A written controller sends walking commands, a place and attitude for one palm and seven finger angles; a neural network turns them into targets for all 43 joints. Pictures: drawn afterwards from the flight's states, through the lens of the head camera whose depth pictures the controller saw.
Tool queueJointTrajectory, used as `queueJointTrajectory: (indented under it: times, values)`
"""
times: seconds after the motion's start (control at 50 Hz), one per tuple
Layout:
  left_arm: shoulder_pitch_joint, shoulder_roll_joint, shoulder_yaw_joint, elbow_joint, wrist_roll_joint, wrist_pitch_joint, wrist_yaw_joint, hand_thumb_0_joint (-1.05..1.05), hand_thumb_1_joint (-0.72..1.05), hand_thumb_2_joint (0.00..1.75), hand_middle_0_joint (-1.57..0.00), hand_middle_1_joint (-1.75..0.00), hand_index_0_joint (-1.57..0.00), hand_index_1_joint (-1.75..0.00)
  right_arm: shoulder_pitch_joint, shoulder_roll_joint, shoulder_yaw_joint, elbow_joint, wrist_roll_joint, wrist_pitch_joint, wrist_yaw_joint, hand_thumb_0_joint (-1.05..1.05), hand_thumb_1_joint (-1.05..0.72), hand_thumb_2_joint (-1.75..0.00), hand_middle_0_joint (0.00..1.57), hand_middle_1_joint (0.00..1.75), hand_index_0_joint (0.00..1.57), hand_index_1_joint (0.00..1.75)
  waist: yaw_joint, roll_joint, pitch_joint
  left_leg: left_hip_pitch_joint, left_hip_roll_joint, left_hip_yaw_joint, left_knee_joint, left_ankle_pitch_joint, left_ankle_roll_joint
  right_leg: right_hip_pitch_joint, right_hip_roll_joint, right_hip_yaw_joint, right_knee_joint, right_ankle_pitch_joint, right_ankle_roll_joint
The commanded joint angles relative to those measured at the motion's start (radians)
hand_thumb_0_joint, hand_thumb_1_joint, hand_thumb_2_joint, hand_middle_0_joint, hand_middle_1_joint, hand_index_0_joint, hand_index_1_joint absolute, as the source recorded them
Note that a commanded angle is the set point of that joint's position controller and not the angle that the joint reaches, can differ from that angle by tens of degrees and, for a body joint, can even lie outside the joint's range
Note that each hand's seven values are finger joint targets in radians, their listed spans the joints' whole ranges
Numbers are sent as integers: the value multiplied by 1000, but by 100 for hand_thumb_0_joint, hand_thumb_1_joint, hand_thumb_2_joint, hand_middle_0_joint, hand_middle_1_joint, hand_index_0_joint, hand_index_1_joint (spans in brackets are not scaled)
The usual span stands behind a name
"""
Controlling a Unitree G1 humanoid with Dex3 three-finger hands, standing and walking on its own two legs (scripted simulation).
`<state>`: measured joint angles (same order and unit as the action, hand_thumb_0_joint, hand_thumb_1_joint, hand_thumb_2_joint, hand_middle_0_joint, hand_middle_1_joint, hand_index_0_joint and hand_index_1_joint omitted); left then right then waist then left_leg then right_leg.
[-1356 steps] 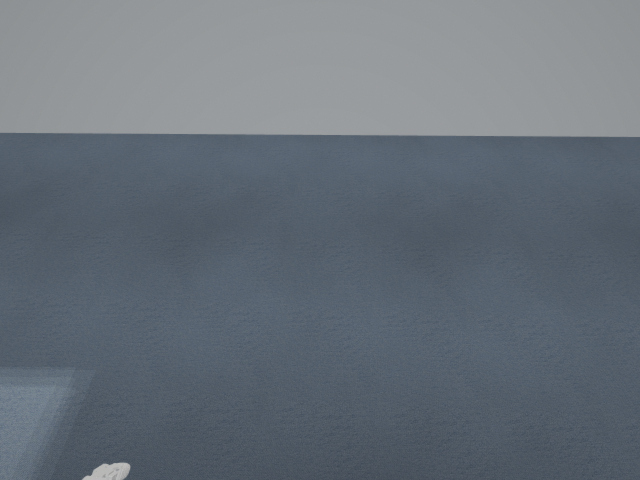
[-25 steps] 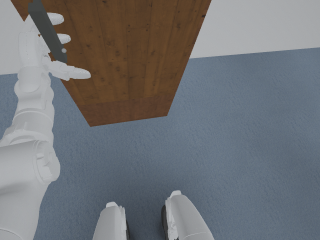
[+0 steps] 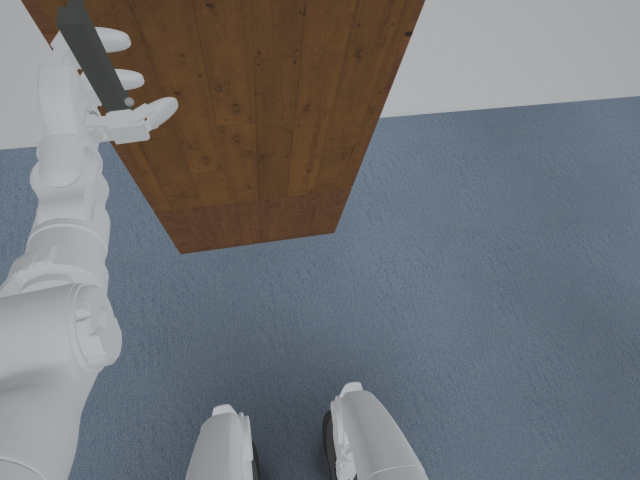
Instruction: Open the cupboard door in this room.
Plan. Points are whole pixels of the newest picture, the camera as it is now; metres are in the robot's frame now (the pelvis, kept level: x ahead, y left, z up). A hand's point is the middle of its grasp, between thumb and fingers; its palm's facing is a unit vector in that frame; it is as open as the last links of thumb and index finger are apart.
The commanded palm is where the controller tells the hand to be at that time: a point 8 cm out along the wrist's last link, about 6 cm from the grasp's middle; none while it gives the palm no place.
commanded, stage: close the thumb around the handle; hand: left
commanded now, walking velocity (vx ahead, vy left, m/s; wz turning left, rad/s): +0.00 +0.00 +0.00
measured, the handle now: (102, 61) +0.59 +0.19 +0.07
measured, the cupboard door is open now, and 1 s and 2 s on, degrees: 0 20 40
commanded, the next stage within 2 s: pull the door open along its arc in 0.32 s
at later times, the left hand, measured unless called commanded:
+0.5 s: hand (129, 104) +0.54 +0.16 +0.06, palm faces +0.08 -1.00 -0.03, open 5.8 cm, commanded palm +0.51 +0.20 +0.06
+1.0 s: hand (175, 195) +0.42 +0.11 +0.07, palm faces +0.26 -0.96 +0.06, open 6.1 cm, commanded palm +0.37 +0.15 +0.06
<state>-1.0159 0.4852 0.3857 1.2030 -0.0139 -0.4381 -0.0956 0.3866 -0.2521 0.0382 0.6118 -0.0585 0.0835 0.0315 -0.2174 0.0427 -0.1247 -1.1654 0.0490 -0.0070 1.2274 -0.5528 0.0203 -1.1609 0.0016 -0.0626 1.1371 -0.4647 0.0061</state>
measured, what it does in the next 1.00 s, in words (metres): stands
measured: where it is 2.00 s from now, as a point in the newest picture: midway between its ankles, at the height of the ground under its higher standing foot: outside the picture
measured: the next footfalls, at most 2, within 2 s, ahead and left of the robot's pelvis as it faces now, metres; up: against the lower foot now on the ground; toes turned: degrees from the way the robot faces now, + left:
none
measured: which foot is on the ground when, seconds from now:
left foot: down 0.00-1.00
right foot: down 0.00-1.00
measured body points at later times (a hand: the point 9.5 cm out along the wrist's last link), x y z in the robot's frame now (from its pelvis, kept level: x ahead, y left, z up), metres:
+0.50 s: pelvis +0.00 +0.00 +0.00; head +0.16 +0.02 +0.42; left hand +0.53 +0.21 +0.07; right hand -0.01 -0.26 -0.11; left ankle +0.00 +0.10 -0.63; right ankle +0.03 -0.13 -0.63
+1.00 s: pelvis +0.02 -0.01 +0.03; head +0.12 +0.00 +0.47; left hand +0.40 +0.16 +0.06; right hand +0.11 -0.26 -0.09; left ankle +0.00 +0.10 -0.63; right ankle +0.03 -0.13 -0.63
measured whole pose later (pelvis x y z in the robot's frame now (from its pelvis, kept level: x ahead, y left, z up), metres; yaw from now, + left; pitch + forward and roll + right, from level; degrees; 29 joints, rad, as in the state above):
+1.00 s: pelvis +0.02 -0.01 +0.03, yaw +0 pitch +22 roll -1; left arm -0.37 0.04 0.14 0.59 -0.05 -0.45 0.26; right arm 0.31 -0.22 -0.02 0.56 -0.05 0.05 0.06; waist -0.07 0.03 -0.17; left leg -0.92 0.04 0.03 1.09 -0.54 0.01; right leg -0.95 0.00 -0.03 1.05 -0.47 0.00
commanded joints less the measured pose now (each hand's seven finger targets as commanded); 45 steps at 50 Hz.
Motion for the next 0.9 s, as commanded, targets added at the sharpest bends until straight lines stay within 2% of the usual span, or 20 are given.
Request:
queueJointTrajectory:
  times: [0.0, 0.02, 0.08, 0.1, 0.12, 0.18, 0.22, 0.28, 0.38, 0.4, 0.42, 0.46, 0.52, 0.56, 0.66, 0.78, 0.8, 0.82, 0.84, 0.88]
  values:
    - [-442, 193, 14, -210, -19, -65, 0, 0, 62, 78, -38, -132, -38, -132, 212, -191, -65, -22, 1, 2, -5, 0, -90, -90, 20, 30, 20, 30, -16, 140, -565, 439, -22, -59, -123, 510, -5, 268, 46, 12, -107, 362, -25]
    - [-444, 186, 9, -211, -20, -64, 1, 0, 68, 80, -38, -133, -38, -133, 211, -190, -66, -24, 2, 2, -6, 0, -90, -90, 20, 30, 20, 30, -21, 114, -558, 428, -23, -57, -124, 501, -2, 280, 46, 14, -110, 368, -23]
    - [-426, 197, 17, -223, -13, -76, 8, 0, 84, 88, -40, -134, -40, -134, 208, -187, -67, -24, 1, 2, -6, 0, -90, -90, 20, 30, 20, 30, -9, 136, -567, 442, -24, -54, -124, 517, -5, 280, 44, 16, -107, 378, -26]
    - [-429, 168, -10, -212, -10, -77, 8, 0, 90, 90, -40, -135, -40, -135, 205, -184, -65, -22, 1, 2, -5, 0, -90, -90, 20, 30, 20, 30, -17, 137, -539, 439, -23, -57, -129, 504, -6, 260, 45, 12, -109, 359, -25]
    - [-440, 139, -30, -204, -10, -78, 8, 0, 90, 90, -40, -135, -40, -135, 205, -182, -66, -18, 0, 1, -3, 0, -90, -90, 20, 30, 20, 30, -25, 136, -510, 445, -21, -60, -134, 496, -7, 242, 45, 7, -113, 342, -26]
    - [-443, 163, -13, -222, -13, -91, 9, 0, 90, 90, -40, -135, -40, -135, 202, -188, -68, -20, 0, -1, -5, 0, -90, -90, 20, 30, 20, 30, -16, 143, -555, 457, -24, -62, -131, 499, -8, 251, 44, 12, -109, 342, -27]
    - [-456, 133, -36, -208, -13, -90, 10, 0, 90, 90, -40, -135, -40, -135, 200, -187, -68, -14, -1, -2, -3, 0, -90, -90, 20, 30, 20, 30, -29, 142, -515, 451, -22, -62, -133, 473, -8, 222, 43, 8, -114, 317, -26]
    - [-475, 180, -7, -212, -5, -96, 16, 0, 90, 90, -40, -135, -40, -135, 205, -193, -69, -10, -4, -3, -8, 0, -90, -90, 20, 30, 20, 30, -25, 136, -543, 444, -24, -62, -126, 477, -4, 241, 41, 15, -109, 330, -26]
    - [-497, 128, -50, -212, -3, -93, 13, 0, 90, 90, -40, -135, -40, -135, 206, -189, -70, -5, -5, -2, -7, 0, -90, -90, 20, 30, 20, 30, -39, 146, -541, 468, -21, -72, -124, 497, -8, 210, 41, 9, -106, 327, -27]
    - [-497, 126, -52, -222, -2, -96, 13, 0, 90, 90, -40, -135, -40, -135, 206, -189, -72, -5, -5, -2, -5, 0, -90, -90, 20, 30, 20, 30, -32, 162, -563, 480, -23, -71, -121, 501, -9, 211, 40, 9, -105, 328, -27]
    - [-453, 203, 10, -183, 4, -91, 16, 0, 90, 90, -40, -135, -40, -135, 208, -197, -71, -4, -3, 1, -8, 0, -90, -90, 20, 30, 20, 30, -16, 132, -549, 456, -22, -70, -122, 493, -9, 228, 41, 10, -105, 325, -29]
    - [-413, 205, 11, -213, 2, -93, 5, 0, 90, 90, -40, -135, -40, -135, 200, -194, -69, -23, -1, 3, -8, 0, -90, -90, 20, 30, 20, 30, 0, 144, -577, 456, -27, -59, -125, 507, -5, 265, 42, 18, -102, 352, -30]
    - [-307, 151, -10, -208, -22, -80, -13, 0, 90, 90, -40, -135, -40, -135, 184, -183, -67, -40, 9, 6, -5, 0, -90, -90, 20, 30, 20, 30, 17, 91, -546, 412, -30, -44, -142, 473, -2, 321, 43, 18, -115, 363, -26]
    - [-254, 151, -1, -252, -32, -84, -18, 0, 90, 90, -40, -135, -40, -135, 179, -183, -70, -54, 12, 7, -6, 0, -90, -90, 20, 30, 20, 30, 41, 115, -571, 432, -31, -38, -150, 500, -3, 343, 43, 19, -110, 388, -30]
    - [-51, 87, -18, -367, -65, -79, -19, 0, 90, 90, -40, -135, -40, -135, 154, -172, -83, -89, 28, 11, 1, 0, -90, -90, 20, 30, 20, 30, 85, 63, -565, 444, -35, -18, -184, 528, -5, 424, 44, 19, -128, 442, -29]
    - [247, -40, -82, -591, -106, -78, 1, 0, 90, 90, -40, -135, -40, -135, 95, -147, -98, -129, 50, -6, 11, 0, -90, -90, 20, 30, 20, 30, 132, 12, -519, 433, -40, 14, -228, 541, -4, 528, 38, 24, -154, 517, -24]
    - [274, -69, -102, -617, -112, -78, 7, 0, 90, 90, -40, -135, -40, -135, 86, -144, -101, -129, 52, -11, 11, 0, -90, -90, 20, 30, 20, 30, 127, -13, -490, 430, -39, 16, -233, 538, -4, 532, 37, 22, -159, 521, -22]
    - [318, -111, -37, -671, -159, -78, 92, 0, 90, 90, -40, -135, -40, -135, 68, -127, -104, -137, 46, -22, 11, 0, -90, -90, 20, 30, 20, 30, 167, -27, -485, 412, -41, 29, -242, 530, -9, 555, 37, 16, -166, 519, -20]
    - [361, -173, -72, -719, -155, -78, 165, 0, 90, 90, -40, -135, -40, -135, 46, -117, -100, -142, 41, -34, 16, 0, -90, -90, 20, 30, 20, 30, 176, 3, -476, 419, -43, 30, -251, 527, -19, 550, 35, 11, -164, 507, -21]
    - [432, -240, -103, -764, -127, -78, 285, 0, 90, 90, -40, -135, -40, -135, 29, -105, -101, -140, 28, -48, 24, 0, -90, -90, 20, 30, 20, 30, 180, -32, -437, 422, -38, 27, -254, 534, -26, 533, 33, 1, -159, 496, -22]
